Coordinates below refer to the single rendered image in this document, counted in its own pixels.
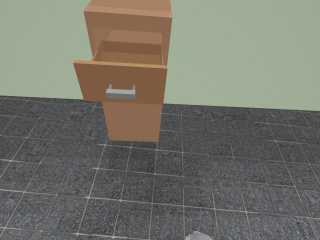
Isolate handle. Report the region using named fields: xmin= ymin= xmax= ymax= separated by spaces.
xmin=106 ymin=84 xmax=136 ymax=99

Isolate cabinet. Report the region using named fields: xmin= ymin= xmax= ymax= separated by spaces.
xmin=83 ymin=0 xmax=173 ymax=142

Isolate drawer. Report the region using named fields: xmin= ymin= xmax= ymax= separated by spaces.
xmin=73 ymin=40 xmax=168 ymax=105

